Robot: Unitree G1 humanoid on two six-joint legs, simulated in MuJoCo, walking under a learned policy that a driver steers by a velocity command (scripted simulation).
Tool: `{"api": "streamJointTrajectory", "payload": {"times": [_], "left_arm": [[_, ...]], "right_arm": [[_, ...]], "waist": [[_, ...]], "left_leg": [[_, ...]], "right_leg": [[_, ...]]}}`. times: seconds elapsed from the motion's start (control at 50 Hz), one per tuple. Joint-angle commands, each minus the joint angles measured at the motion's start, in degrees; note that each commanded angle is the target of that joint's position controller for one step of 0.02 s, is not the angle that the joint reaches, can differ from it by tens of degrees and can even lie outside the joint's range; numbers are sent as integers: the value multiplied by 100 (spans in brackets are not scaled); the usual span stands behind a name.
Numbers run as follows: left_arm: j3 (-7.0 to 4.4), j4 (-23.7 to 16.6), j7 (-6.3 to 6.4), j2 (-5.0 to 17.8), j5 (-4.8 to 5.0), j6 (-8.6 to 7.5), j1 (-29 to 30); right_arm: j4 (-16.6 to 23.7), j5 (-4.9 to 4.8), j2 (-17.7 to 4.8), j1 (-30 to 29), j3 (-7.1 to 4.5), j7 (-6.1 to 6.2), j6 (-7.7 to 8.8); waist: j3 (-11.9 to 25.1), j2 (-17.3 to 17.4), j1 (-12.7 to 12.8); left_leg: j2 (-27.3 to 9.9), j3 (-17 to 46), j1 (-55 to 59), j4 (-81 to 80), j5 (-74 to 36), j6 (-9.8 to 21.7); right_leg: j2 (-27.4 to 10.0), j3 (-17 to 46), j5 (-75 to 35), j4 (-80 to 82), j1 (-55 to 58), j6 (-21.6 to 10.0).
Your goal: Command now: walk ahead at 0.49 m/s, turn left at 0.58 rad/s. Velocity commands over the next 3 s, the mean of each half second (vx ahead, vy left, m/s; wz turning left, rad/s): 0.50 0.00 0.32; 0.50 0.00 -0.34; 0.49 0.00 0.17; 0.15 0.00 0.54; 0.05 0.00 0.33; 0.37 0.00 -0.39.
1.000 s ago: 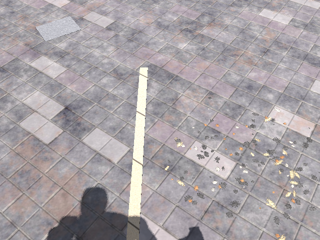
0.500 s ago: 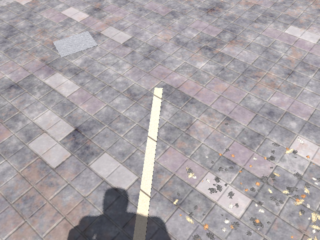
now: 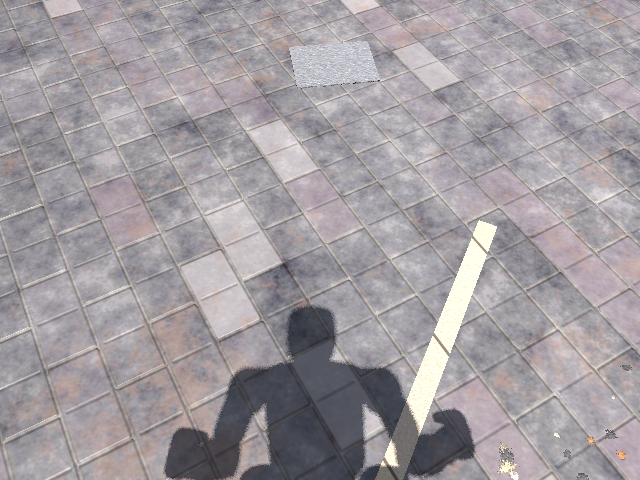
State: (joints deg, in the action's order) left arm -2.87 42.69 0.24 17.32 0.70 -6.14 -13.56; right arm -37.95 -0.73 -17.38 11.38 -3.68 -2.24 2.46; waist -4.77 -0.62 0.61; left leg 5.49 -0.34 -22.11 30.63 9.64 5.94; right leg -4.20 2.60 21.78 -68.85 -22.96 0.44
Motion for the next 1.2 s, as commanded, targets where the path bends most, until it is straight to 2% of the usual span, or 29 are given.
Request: {"api": "streamJointTrajectory", "payload": {"times": [0.02, 0.08, 0.16, 0.2, 0.26, 0.32, 0.34, 0.36, 0.38, 0.4, 0.42, 0.44, 0.46, 0.48, 0.5, 0.54, 0.64, 0.74, 0.78, 0.82, 0.84, 0.86, 0.88, 0.9, 0.94, 0.98, 1.0, 1.1, 1.2], "left_arm": [[-208, -441, 28, 754, -123, -40, -190], [-146, -540, 47, 537, -190, 81, 125], [-46, -772, -3, 323, -153, 31, 1080], [-30, -862, -67, 325, -91, -18, 1462], [-69, -884, -182, 477, -45, -96, 1576], [-132, -818, -223, 615, -37, -125, 1260], [-190, -715, -197, 696, -59, -133, 881], [-277, -571, -167, 891, -103, -150, 227], [-369, -495, -172, 1304, -168, -155, -581], [-444, -226, -257, 1460, -77, -82, -1008], [-297, -272, -290, 944, 100, -65, -943], [-228, -350, -268, 725, 77, -20, -562], [-200, -410, -255, 702, -5, 26, -382], [-185, -424, -234, 662, -35, 53, -276], [-156, -440, -204, 598, -73, 57, -243], [-148, -409, -157, 570, -26, 75, -280], [-265, -258, 12, 898, 56, 180, -563], [-282, -127, 77, 876, 116, 317, -968], [-308, -139, 92, 897, 116, 357, -911], [-247, -157, 86, 671, 68, 370, -834], [-139, -235, 61, 388, -5, 349, -781], [-9, -293, 65, -18, 15, 290, -1436], [-16, -308, 73, 205, 158, 251, -1674], [-139, -282, 76, 680, 195, 248, -1170], [-151, -431, 56, 667, 41, 249, -389], [-138, -452, -3, 492, -2, 243, -349], [-111, -444, -27, 388, -1, 246, -356], [55, -709, -104, 109, -67, 180, 516], [44, -991, -204, 234, 3, 66, 1401]], "right_arm": [[453, 68, -710, -28, -206, 72, 141], [301, 24, -815, 183, -232, 171, 169], [130, -34, -877, 516, -245, 274, 103], [38, -59, -941, 718, -263, 300, 71], [-122, -70, -818, 966, -220, 317, 40], [-221, -11, -835, 976, -225, 308, 2], [-216, -12, -790, 904, -205, 295, -8], [-192, 31, -616, 908, -131, 283, -10], [-107, 126, -371, 1330, -19, 300, 19], [-115, 9, -193, 1837, 46, 289, 96], [-73, -35, -695, 1341, -24, 276, 150], [77, -57, -867, 583, -78, 262, 192], [188, 20, -780, 166, -50, 256, 250], [252, 105, -686, 39, -55, 241, 309], [265, 146, -595, 92, -53, 228, 339], [253, 165, -440, 159, -20, 215, 341], [427, 136, -171, -741, 109, 184, 350], [550, 34, -339, -1352, 45, 108, 434], [542, 7, -482, -1249, -28, 113, 471], [328, 53, -640, -511, -139, 155, 497], [239, 137, -859, 230, -216, 201, 509], [98, 186, -1335, 913, -339, 214, 439], [-147, 60, -1221, 1216, -348, 136, 373], [-98, 3, -783, 921, -233, 126, 381], [-91, 85, -458, 397, -104, 106, 361], [-148, 144, -334, 207, -56, 109, 372], [-191, 118, -338, 220, -60, 109, 385], [-435, 8, -751, 456, -154, 154, 368], [-738, -102, -919, 1085, -161, 186, 234]], "waist": [[783, 324, 92], [578, 270, 41], [413, 429, -327], [370, 473, -482], [393, 569, -541], [374, 825, -374], [518, 819, -150], [1068, 648, 148], [2055, -262, 239], [2364, -1868, 118], [1810, -1143, 291], [1033, -573, 365], [642, -163, 329], [446, -62, 199], [515, -214, 72], [622, -460, -25], [434, -439, 209], [421, -486, 351], [423, -604, 204], [732, -611, -177], [1353, -300, -524], [2159, 1023, -452], [2133, 1854, -436], [1253, 1050, -513], [424, 442, -368], [347, 655, -134], [388, 708, -96], [270, 472, -291], [170, 436, -516]], "left_leg": [[-1486, 2249, 1318, -1760, -762, 1126], [-1300, 1753, 801, -1856, -1293, 1121], [-968, 1479, 683, -1726, -761, 765], [-1005, 1618, 687, -1658, -477, 689], [-1289, 1945, 1264, -1272, -332, 641], [-1603, 2084, 1851, -904, -1088, 523], [-1463, 1937, 1927, -486, -1942, 425], [-1157, 1613, 1794, 494, -2481, 270], [-656, 1207, 671, 2237, -1306, -7], [57, 666, -1226, 3867, 1988, -458], [-289, 980, -1974, 4309, 2096, -425], [-524, 838, -2191, 4265, 1575, -412], [-656, 697, -2135, 4046, 1269, -417], [-812, 677, -2016, 3623, 1011, -449], [-900, 665, -1718, 3286, 838, -488], [-892, 530, -1461, 2689, 825, -635], [-656, 356, -900, 812, -430, -916], [-411, 511, -215, -137, -1057, -884], [-437, 557, 110, -335, -766, -754], [-558, 421, 1137, -665, -697, -477], [-1225, 985, 2290, -549, -460, -141], [-2399, 2906, 4157, -627, 144, 648], [-2907, 4639, 4278, -1313, 1700, 1060], [-2642, 4192, 3573, -1512, 2247, 868], [-2151, 2812, 2354, -1695, 962, 680], [-1831, 2150, 1775, -1906, 71, 613], [-1757, 1933, 1660, -1985, -246, 644], [-1637, 1106, 1419, -2247, -1119, 687], [-1671, 1154, 1469, -1985, -1201, 530]], "right_leg": [[-335, 247, -511, 342, -1166, 86], [-245, 96, -1055, 1082, -1193, 335], [79, 63, -2487, 2884, -971, 419], [265, 30, -2782, 3442, -687, 408], [266, 145, -2738, 3895, -624, 251], [269, -22, -1987, 4041, -446, -94], [397, -203, -1880, 4254, 67, -279], [208, -45, -2048, 4187, 1097, -562], [-775, 1397, -2268, 3917, 2949, -1225], [-1622, 3918, -706, 4892, 4211, -1984], [-1588, 4336, 530, 5278, 4018, -1809], [-1363, 3567, 316, 5338, 3320, -1584], [-1113, 3010, -389, 5401, 2693, -1519], [-919, 2658, -1003, 5463, 2300, -1498], [-715, 2378, -1447, 5536, 2105, -1448], [-542, 2034, -1995, 5630, 1929, -1493], [-287, 1477, -2232, 5706, 1198, -1362], [-338, 1834, -1715, 5357, 1215, -1144], [-422, 2110, -1617, 5106, 1340, -1035], [-200, 1910, -2040, 4439, 1285, -822], [65, 1561, -1826, 3230, 867, -643], [836, 798, -101, 1398, -717, -248], [766, 645, 1231, 286, -1877, -155], [490, 798, 797, -132, -2233, -166], [165, 513, 43, 131, -2074, -151], [-81, 403, -310, 615, -1631, -126], [-97, 299, -393, 786, -1519, -97], [-131, 7, -1593, 2513, -1310, 29], [203, -62, -2317, 3687, -638, 38]]}}
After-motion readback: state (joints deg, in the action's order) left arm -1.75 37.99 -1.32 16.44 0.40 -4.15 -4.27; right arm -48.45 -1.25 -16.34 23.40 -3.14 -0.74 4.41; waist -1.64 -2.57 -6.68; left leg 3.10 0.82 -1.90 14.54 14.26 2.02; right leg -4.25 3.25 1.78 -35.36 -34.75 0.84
